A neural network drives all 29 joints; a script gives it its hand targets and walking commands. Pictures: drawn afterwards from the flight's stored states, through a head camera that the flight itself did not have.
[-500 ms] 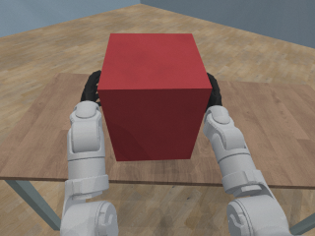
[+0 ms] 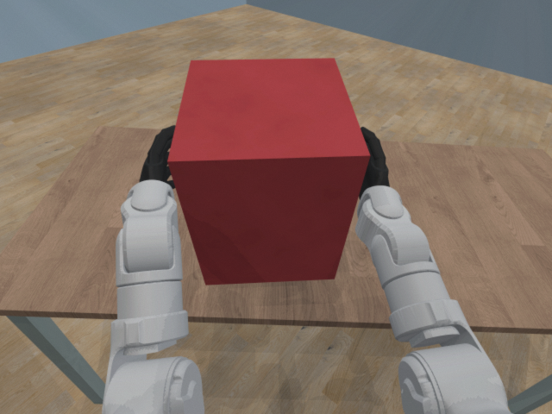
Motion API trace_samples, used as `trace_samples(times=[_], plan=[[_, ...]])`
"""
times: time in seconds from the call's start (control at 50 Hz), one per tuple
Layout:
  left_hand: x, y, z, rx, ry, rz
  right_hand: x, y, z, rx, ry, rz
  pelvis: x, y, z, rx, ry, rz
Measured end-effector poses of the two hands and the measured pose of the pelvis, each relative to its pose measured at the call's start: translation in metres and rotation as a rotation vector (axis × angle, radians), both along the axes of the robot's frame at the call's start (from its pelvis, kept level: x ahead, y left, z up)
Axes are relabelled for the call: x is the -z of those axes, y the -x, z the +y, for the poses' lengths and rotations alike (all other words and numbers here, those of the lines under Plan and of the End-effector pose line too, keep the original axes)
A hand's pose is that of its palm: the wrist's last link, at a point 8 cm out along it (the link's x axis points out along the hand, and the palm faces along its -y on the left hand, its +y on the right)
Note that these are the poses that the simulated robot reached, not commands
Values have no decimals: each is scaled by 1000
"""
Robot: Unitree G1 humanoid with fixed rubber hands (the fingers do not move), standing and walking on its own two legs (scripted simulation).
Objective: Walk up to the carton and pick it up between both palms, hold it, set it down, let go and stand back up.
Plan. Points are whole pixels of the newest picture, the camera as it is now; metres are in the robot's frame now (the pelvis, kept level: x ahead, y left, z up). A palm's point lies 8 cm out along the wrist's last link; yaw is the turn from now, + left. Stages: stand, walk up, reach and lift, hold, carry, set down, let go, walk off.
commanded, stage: hold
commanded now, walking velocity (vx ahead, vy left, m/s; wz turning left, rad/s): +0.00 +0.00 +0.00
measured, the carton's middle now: (267, 176) +0.40 +0.00 +0.17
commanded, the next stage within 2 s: set down in 1.74 s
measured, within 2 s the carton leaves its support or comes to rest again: neither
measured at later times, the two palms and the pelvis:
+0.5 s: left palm (157, 185) +0.36 +0.15 +0.19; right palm (371, 186) +0.36 -0.14 +0.18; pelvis +0.00 +0.00 +0.00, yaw +0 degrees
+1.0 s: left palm (158, 184) +0.36 +0.15 +0.19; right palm (372, 187) +0.36 -0.15 +0.18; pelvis +0.00 +0.00 +0.00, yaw +0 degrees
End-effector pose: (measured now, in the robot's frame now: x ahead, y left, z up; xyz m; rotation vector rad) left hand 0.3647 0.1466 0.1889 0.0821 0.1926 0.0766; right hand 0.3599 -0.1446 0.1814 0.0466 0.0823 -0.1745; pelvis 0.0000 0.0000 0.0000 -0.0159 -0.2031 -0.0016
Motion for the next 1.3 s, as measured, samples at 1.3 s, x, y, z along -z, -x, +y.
trace_samples(times=[1.3], plan=[[2,2,2,-7,0,10,3,1,2,-5,1,7,0,-1,1,-10,0,-2]])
